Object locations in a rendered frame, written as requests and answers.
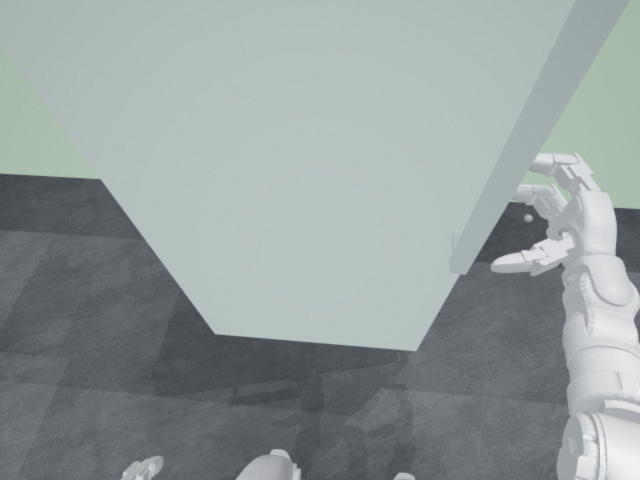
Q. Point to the left robot hand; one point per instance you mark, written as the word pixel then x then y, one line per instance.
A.
pixel 144 470

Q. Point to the right robot hand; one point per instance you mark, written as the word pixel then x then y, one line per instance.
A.
pixel 589 217

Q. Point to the fridge door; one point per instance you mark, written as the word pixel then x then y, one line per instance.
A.
pixel 298 166

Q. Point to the right robot forearm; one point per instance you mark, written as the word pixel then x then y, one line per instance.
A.
pixel 600 338

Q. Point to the robot right upper arm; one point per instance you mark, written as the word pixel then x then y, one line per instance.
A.
pixel 596 446

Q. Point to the left robot thigh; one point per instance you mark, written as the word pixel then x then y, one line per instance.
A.
pixel 271 467

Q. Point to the handle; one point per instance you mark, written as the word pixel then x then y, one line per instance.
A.
pixel 582 36

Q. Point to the robot left shin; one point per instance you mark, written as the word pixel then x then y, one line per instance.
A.
pixel 280 452

